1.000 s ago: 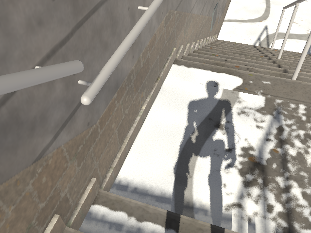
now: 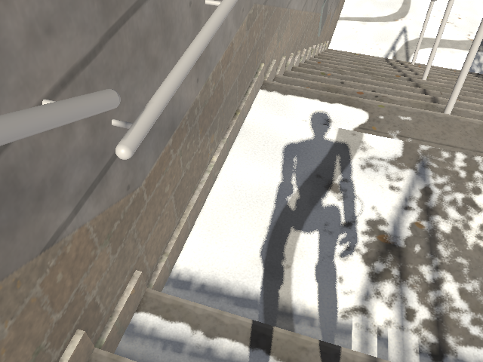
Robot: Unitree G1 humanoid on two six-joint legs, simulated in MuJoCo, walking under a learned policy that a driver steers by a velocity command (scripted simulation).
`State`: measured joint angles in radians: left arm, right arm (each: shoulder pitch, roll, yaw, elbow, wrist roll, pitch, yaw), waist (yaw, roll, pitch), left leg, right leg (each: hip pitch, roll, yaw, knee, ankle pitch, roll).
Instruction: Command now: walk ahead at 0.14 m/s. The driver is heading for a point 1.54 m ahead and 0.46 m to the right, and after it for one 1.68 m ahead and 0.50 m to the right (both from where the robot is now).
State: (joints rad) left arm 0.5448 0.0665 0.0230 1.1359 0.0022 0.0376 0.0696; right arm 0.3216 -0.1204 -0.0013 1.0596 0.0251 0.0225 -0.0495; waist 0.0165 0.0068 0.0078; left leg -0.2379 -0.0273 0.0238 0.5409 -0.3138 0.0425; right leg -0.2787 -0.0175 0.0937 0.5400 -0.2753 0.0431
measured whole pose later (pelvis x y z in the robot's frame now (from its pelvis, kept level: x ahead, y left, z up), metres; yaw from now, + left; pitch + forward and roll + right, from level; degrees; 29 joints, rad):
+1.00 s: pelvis +0.39 +0.01 -0.19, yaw +0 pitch +2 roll +1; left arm 0.17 0.25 0.06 0.86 0.02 -0.05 0.01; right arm 0.52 -0.17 -0.02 1.05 0.02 -0.08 -0.05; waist -0.04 -0.07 -0.03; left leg -0.32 -0.03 0.04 0.78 -0.50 0.04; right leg -0.76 -0.08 0.14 0.90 0.34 -0.01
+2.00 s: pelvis +0.96 -0.04 -0.50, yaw -8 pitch +1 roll +0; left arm 0.20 0.25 0.07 0.76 -0.01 0.01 0.05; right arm 0.41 -0.23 -0.03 0.99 -0.04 -0.06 -0.05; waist 0.00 -0.08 0.04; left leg -0.26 0.06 0.12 0.56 -0.32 0.00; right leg -0.86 0.01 0.13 1.40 -0.17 0.05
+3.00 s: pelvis +1.47 -0.34 -0.49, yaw -44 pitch +1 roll +1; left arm 0.19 0.31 0.10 0.65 -0.04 0.01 0.05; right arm 0.17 -0.26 -0.06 0.80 -0.02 -0.06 -0.02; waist -0.03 -0.03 0.10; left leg -0.26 0.00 0.10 0.38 -0.15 0.04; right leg -0.58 -0.02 0.08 1.11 -0.39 0.05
